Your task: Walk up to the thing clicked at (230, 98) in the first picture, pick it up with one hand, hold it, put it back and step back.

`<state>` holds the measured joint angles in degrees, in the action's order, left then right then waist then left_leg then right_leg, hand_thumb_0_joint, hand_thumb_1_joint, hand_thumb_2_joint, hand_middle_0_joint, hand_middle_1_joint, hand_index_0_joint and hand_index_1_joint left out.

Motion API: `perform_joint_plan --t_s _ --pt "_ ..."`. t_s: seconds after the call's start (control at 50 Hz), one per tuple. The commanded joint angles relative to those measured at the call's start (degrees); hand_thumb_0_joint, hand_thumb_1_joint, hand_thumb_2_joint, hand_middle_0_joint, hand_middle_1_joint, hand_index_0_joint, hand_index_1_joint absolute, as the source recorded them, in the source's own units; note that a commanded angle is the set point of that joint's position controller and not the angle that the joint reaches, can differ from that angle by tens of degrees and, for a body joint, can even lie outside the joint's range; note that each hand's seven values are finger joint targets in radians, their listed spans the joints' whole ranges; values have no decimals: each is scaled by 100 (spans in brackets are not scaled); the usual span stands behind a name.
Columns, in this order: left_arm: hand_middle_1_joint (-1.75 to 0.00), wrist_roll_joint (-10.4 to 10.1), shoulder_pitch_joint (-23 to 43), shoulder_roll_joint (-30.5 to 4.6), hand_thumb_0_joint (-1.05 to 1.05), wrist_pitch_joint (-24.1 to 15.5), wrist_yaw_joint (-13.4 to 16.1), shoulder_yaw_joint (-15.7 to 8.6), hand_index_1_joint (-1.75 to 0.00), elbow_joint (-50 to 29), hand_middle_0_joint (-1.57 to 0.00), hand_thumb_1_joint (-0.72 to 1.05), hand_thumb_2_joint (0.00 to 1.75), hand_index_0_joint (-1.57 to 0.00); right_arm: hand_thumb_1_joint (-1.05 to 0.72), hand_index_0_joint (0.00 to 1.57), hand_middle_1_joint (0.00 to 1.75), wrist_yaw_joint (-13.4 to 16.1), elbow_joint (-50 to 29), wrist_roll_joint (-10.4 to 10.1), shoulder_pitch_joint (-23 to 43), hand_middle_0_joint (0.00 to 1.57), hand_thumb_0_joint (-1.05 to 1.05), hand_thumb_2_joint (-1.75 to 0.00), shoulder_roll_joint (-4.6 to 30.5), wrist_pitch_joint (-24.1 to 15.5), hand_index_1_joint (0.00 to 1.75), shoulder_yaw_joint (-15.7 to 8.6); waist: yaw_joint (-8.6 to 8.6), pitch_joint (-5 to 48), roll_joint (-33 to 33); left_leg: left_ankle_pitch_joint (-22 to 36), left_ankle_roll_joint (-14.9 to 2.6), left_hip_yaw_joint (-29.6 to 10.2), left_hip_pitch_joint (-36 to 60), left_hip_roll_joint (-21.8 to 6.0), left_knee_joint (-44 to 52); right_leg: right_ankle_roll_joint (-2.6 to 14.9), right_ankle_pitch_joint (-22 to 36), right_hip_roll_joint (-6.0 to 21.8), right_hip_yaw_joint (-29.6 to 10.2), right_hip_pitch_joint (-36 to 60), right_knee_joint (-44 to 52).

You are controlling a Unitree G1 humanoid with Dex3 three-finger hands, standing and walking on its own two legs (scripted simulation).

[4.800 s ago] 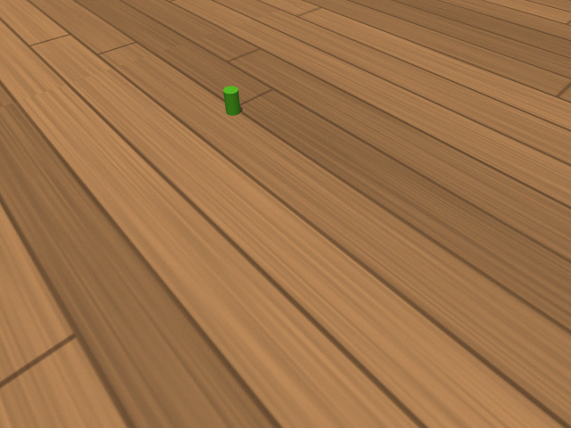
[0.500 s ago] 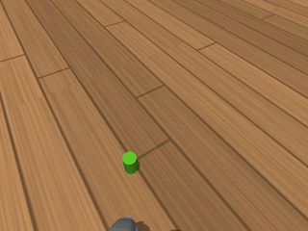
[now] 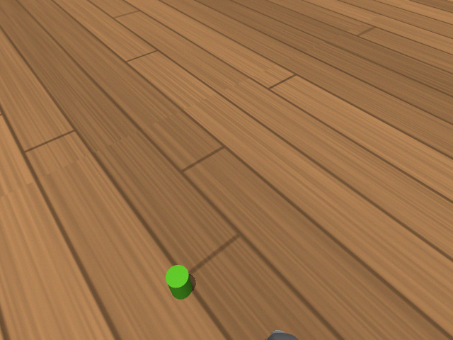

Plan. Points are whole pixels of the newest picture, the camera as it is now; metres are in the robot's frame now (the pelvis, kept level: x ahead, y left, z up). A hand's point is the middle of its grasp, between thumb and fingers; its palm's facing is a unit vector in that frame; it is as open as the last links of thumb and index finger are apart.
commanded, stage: walk up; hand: left
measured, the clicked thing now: (179, 282) +0.46 +0.20 -0.70
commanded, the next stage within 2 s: stand in 1.94 s
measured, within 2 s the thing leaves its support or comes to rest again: neither
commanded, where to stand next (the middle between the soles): +0.13 +0.00 m, yaw +1 degrees
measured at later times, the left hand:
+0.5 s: hand out of the picture +0.14 +0.26 -0.16, palm faces +0.02 -0.94 -0.34, open 7.4 cm
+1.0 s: hand out of the picture +0.13 +0.26 -0.14, palm faces +0.03 -0.93 -0.36, open 7.4 cm
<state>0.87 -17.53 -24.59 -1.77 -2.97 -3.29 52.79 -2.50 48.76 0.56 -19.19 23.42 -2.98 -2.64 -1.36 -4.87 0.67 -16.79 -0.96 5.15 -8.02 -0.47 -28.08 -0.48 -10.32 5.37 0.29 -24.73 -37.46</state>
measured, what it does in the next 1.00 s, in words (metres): steps on the spot: right foot, then left foot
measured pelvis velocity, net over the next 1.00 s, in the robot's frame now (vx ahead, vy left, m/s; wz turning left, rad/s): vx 0.09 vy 0.00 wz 0.02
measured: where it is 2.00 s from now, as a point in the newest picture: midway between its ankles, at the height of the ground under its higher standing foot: outside the picture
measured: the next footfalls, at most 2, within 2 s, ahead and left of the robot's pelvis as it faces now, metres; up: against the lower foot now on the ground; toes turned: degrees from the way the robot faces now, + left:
right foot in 0.04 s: +0.15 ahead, -0.13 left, +0.00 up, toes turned -1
left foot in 0.42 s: +0.15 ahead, +0.13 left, +0.00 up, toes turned +2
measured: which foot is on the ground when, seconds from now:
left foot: down 0.00-0.06, up 0.08-0.40, down 0.42-1.00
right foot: up 0.00-0.02, down 0.04-1.00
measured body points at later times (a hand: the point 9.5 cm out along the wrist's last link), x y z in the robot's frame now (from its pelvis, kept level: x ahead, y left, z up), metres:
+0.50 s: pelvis +0.06 +0.00 -0.01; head +0.07 +0.01 +0.44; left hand +0.14 +0.31 -0.14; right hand +0.12 -0.32 -0.13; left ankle +0.12 +0.13 -0.73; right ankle +0.11 -0.13 -0.73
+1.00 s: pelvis +0.09 +0.00 +0.01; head +0.10 -0.01 +0.46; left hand +0.13 +0.31 -0.12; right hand +0.21 -0.29 -0.12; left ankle +0.12 +0.13 -0.73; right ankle +0.11 -0.13 -0.73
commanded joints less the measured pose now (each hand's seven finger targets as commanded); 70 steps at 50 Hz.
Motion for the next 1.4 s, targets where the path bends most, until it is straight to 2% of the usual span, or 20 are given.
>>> perform_joint_plan --t_s 0.0,0.02,0.04,0.06,0.08,0.14,0.24,0.3,0.36,0.4,0.42,0.44,0.46,0.5,0.54,0.6,0.66,0.78,0.9,1.38 --pt "-30 13 -459 -853 0 -346 237 -223 -30 -190 -20 90 90 -20 -90 20 30 150 -495 -90 280 20 0 -90 975 -23 30 -253 362 617 -19 1504 -634 -566 -738 -854 -634 155 619 -337 140 1789 1218" --pt "-30 44 -646 -1171 0 -395 292 -309 -30 -201 -20 90 90 -20 -90 20 30 157 -475 -127 1 20 0 -90 694 -17 30 -138 422 1021 837 573 -428 -278 -902 -494 -1603 290 772 341 -671 2221 1591" --pt "-30 37 -607 -1581 0 -410 306 -408 -30 -351 -20 90 90 -20 -90 20 30 134 -522 -101 -312 20 0 -90 507 3 30 -54 298 1121 1643 -1276 -194 -206 -1824 102 -2403 673 109 1369 -2499 2636 1892" --pt "-30 0 -329 -1661 0 -374 300 -407 -30 -458 -20 90 90 -20 -90 20 30 185 -336 -46 -391 20 0 -90 917 95 30 -156 276 769 1008 -1587 -146 -535 -2189 136 -2768 1156 -562 1682 -2933 2391 2069" --pt "-30 -28 -268 -1777 0 -316 302 -437 -30 -455 -20 90 90 -20 -90 20 30 240 -269 -11 -241 20 0 -90 1222 120 30 -274 371 601 1086 -1754 -202 -598 -2330 -56 -3055 1495 -955 1776 -3104 2185 2058" --pt "-30 -77 -108 -1367 0 -300 343 -296 -30 -513 -20 90 90 -20 -90 20 30 207 -2 -83 -198 20 0 -90 1213 164 30 -270 269 427 935 -1021 -115 -913 -2315 -213 -2956 1007 -536 1094 -1870 1945 2106" --pt "-30 -19 192 -1192 0 -259 360 -224 -30 -606 -20 90 90 -20 -90 20 30 184 181 6 -13 20 0 -90 932 184 30 -184 237 417 920 -575 96 -637 -1719 -199 -2049 1205 588 873 -921 1320 1894" --pt "-30 1 429 -1124 0 -178 358 -188 -30 -575 -20 90 90 -20 -90 20 30 193 331 3 173 20 0 -90 847 162 30 -176 278 444 932 -225 150 -446 -1050 -147 -1283 1091 618 729 -603 882 1557" --pt "-30 -77 744 -1111 0 -60 335 -144 -30 -536 -20 90 90 -20 -90 20 30 239 510 5 201 20 0 -90 819 116 30 -190 107 512 715 607 64 -256 -209 -29 -445 951 282 732 -547 322 1104" --pt "-30 -126 831 -801 0 10 317 0 -30 -507 -20 90 90 -20 -90 20 30 296 551 75 213 20 0 -90 1019 61 30 -218 -3 498 199 721 -70 -776 143 -351 186 588 -248 597 -524 -161 791" --pt "-30 -178 717 -559 0 45 308 69 -30 -461 -20 90 90 -20 -90 20 30 317 481 119 464 20 0 -90 1296 15 30 -238 164 508 -650 469 -275 -2001 -172 -1173 786 324 -806 107 -249 -103 341" --pt "-30 -237 526 -626 0 100 322 65 -30 -270 -20 90 90 -20 -90 20 30 302 356 37 997 20 0 -90 1508 -6 30 -220 384 381 -911 -478 -681 -2702 -1102 -1721 1236 190 -1486 -367 41 571 107" --pt "-30 -191 480 -886 0 119 338 -35 -30 -1 -20 90 90 -20 -90 20 30 270 395 -2 1310 20 0 -90 1539 32 30 -207 392 231 -913 -1019 -854 -2512 -1824 -1680 1180 216 -1605 -246 -99 1323 -83" --pt "-30 -139 564 -859 0 88 294 -2 -30 159 -20 90 90 -20 -90 20 30 260 479 13 1410 20 0 -90 1241 77 30 -90 413 146 -864 -1323 -470 -1765 -1772 -1112 1095 261 -1251 -206 -143 1368 593" --pt "-30 -134 625 -903 0 41 278 9 -30 286 -20 90 90 -20 -90 20 30 248 542 0 1469 20 0 -90 1106 77 30 -28 352 246 -967 -946 -212 -1515 -1451 -873 929 251 -583 -131 -213 1386 1000" --pt "-30 -127 825 -855 0 29 284 61 -30 484 -20 90 90 -20 -90 20 30 221 682 -22 1485 20 0 -90 1107 91 30 -1 268 510 -961 -1120 -193 -1516 -1083 -871 1011 234 -735 -94 -267 1408 1214" --pt "-30 -119 935 -863 0 13 267 97 -30 655 -20 90 90 -20 -90 20 30 223 766 -30 1695 20 0 -90 1085 133 30 3 264 185 -746 -1329 -154 -1489 -1143 -842 1130 207 -962 -32 -352 1204 1545" --pt "-30 -107 1259 -864 0 -85 270 141 -30 855 -20 90 90 -20 -90 20 30 223 1026 -85 1638 20 0 -90 969 90 30 34 97 571 -59 463 -81 -1133 -120 -671 770 191 14 232 -558 1124 2003" --pt "-30 -132 1277 -789 0 -87 304 143 -30 1048 -20 90 90 -20 -90 20 30 238 1207 -110 1798 20 0 -90 927 110 30 27 155 942 81 1611 -67 -1012 296 -726 780 110 885 290 -406 1584 2023" --pt "-30 -63 1598 -733 0 28 309 62 -30 1082 -20 90 90 -20 -90 20 30 256 1508 -37 1851 20 0 -90 865 103 30 53 167 685 -140 1088 18 -940 51 -737 1325 89 383 236 -389 1874 2266"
